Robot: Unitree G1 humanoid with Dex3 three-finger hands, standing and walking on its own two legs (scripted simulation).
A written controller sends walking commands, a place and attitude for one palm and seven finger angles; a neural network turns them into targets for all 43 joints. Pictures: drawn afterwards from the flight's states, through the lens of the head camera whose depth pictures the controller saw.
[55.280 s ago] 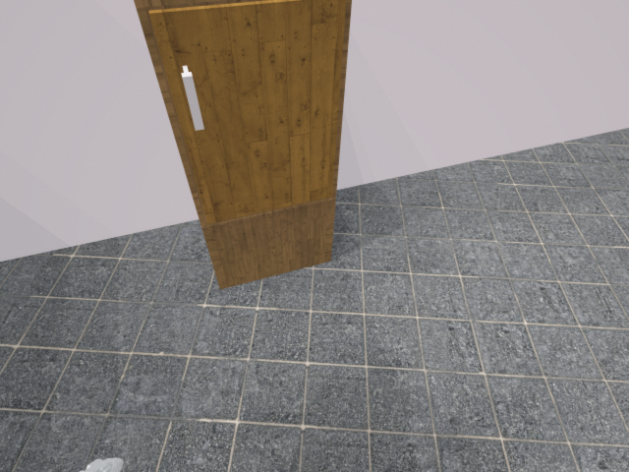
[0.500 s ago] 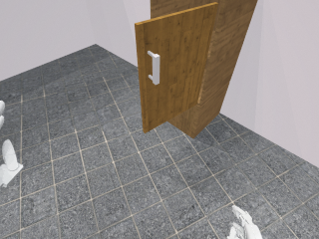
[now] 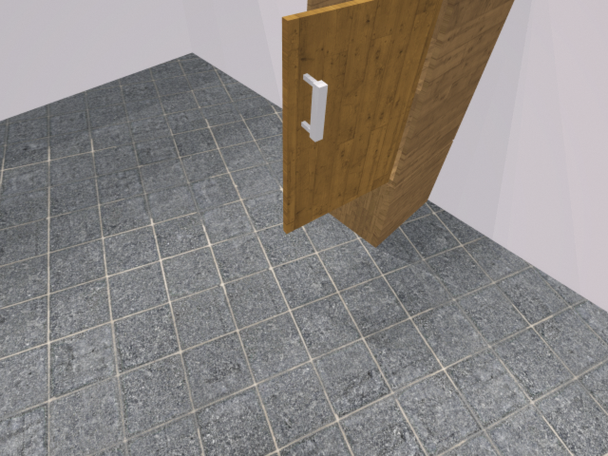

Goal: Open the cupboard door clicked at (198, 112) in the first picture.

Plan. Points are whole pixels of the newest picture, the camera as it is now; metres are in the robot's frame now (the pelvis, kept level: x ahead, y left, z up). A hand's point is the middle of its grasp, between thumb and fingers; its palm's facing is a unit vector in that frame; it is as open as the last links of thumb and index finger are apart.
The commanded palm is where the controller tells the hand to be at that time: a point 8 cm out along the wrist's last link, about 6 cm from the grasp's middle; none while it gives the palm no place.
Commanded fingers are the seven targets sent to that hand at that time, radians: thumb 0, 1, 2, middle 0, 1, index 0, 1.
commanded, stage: let the arm hang, fingers relaxed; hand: left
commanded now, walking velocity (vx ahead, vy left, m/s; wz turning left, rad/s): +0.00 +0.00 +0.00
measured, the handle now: (312, 107) +0.75 +0.02 +0.04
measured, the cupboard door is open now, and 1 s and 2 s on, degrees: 80 80 80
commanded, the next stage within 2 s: look to check the result in 0.76 s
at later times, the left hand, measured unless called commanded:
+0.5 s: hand out of the picture +0.02 +0.23 -0.15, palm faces +0.00 -0.95 -0.32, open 7.4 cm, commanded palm none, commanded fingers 0.00 0.90 0.90 -0.20 -0.30 -0.20 -0.30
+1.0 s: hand out of the picture +0.10 +0.23 -0.14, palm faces -0.04 -0.94 -0.34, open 7.4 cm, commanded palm none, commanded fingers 0.00 0.90 0.90 -0.20 -0.30 -0.20 -0.30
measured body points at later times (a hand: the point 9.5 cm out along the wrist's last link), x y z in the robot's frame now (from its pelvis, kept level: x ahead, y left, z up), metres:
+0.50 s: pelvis +0.00 +0.00 +0.01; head +0.01 -0.01 +0.46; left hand +0.02 +0.28 -0.13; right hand +0.04 -0.25 -0.16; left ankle +0.06 +0.11 -0.74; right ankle -0.02 -0.13 -0.74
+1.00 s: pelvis +0.02 -0.01 +0.01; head +0.04 -0.02 +0.46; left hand +0.10 +0.28 -0.12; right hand +0.08 -0.30 -0.13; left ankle +0.06 +0.11 -0.74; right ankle -0.02 -0.13 -0.74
